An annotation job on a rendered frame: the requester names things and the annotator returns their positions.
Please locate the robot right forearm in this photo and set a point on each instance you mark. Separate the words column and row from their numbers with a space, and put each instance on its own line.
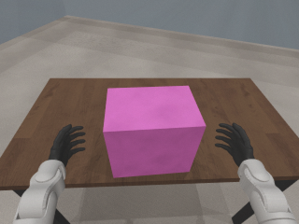
column 268, row 202

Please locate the left robot hand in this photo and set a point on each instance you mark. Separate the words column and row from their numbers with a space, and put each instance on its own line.
column 61, row 149

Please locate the right robot hand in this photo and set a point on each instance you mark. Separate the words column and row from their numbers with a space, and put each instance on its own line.
column 240, row 148

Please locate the carton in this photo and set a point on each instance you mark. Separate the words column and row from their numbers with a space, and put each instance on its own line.
column 152, row 130

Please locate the table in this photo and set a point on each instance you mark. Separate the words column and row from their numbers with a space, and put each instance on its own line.
column 81, row 101

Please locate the robot left forearm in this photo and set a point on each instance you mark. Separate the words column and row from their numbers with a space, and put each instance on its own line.
column 38, row 203

